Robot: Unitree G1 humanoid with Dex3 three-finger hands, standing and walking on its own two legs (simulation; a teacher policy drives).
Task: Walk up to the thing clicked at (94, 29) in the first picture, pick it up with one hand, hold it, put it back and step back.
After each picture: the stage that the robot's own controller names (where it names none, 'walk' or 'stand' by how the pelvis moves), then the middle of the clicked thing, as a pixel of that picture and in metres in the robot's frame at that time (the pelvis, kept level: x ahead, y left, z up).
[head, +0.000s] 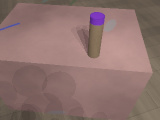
stand; (95, 37) +0.71 -0.04 -0.02
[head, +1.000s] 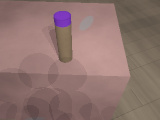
walk; (64, 39) +0.61 +0.13 +0.01
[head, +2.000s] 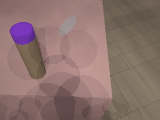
stand; (31, 54) +0.47 +0.21 +0.01
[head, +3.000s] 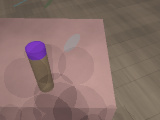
stand; (41, 69) +0.46 +0.20 -0.02
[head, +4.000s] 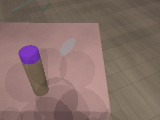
stand; (35, 73) +0.45 +0.22 -0.03
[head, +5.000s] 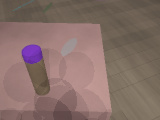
stand; (37, 72) +0.46 +0.21 -0.03
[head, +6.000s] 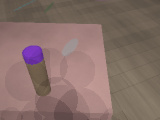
stand; (38, 73) +0.45 +0.21 -0.03
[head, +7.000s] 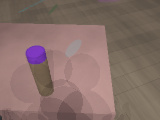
rise first; (41, 73) +0.45 +0.21 -0.02
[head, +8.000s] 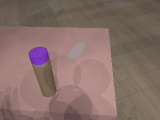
go down; (44, 74) +0.46 +0.21 -0.02
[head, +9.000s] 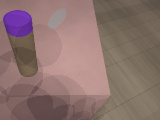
go down; (24, 49) +0.47 +0.19 +0.04
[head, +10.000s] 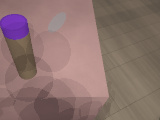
approach; (22, 51) +0.47 +0.20 +0.04
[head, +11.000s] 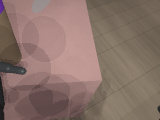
close; (0, 34) +0.49 +0.21 +0.08
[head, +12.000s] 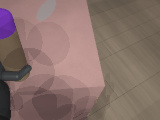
lift; (10, 52) +0.44 +0.19 +0.07
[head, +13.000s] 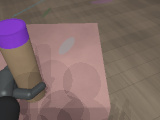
lift; (24, 67) +0.33 +0.17 +0.18
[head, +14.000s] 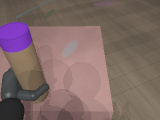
hold; (27, 69) +0.33 +0.17 +0.17
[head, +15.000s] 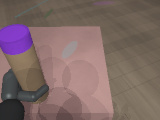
hold; (28, 70) +0.33 +0.17 +0.17
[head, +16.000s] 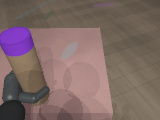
crouch; (29, 72) +0.33 +0.17 +0.16
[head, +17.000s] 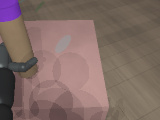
crouch; (17, 43) +0.43 +0.20 +0.17
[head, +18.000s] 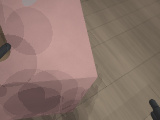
lower; out of the picture +0.50 +0.22 +0.08
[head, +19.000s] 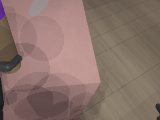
lower; (0, 41) +0.47 +0.20 +0.08
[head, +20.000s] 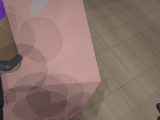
lower; (0, 40) +0.47 +0.20 +0.08
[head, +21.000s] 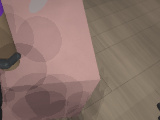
lower; out of the picture +0.48 +0.21 +0.08
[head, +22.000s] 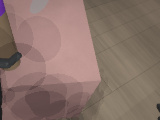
loosen; (0, 37) +0.48 +0.20 +0.08
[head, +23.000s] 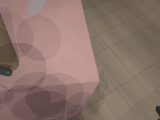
withdraw; out of the picture +0.47 +0.21 +0.07
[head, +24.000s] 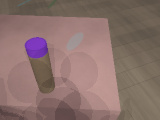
sink last; (42, 68) +0.44 +0.19 +0.02
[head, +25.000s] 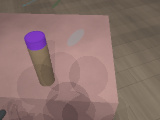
stand; (41, 61) +0.47 +0.20 +0.03
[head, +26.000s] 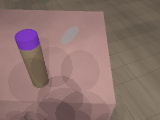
stand; (34, 62) +0.45 +0.21 +0.04
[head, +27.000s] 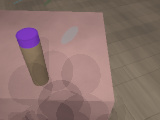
stand; (35, 60) +0.47 +0.21 +0.04
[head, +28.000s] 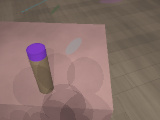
stand; (41, 71) +0.47 +0.20 -0.02
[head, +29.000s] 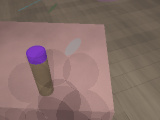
stand; (41, 73) +0.46 +0.20 -0.03
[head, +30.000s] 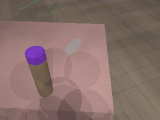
stand; (41, 74) +0.45 +0.20 -0.03
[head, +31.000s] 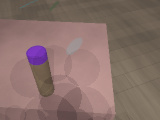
walk; (42, 74) +0.45 +0.19 -0.03
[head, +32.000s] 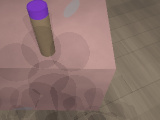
walk; (43, 32) +0.57 +0.19 +0.00
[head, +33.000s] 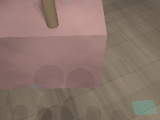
walk; (48, 6) +0.83 +0.22 +0.00
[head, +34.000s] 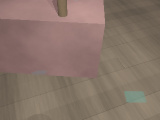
stand; out of the picture +1.09 +0.19 +0.00
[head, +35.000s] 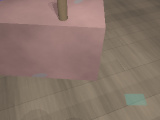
stand; (62, 2) +1.08 +0.17 -0.02
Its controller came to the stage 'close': yes
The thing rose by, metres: 0.20
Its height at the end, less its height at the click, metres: +0.00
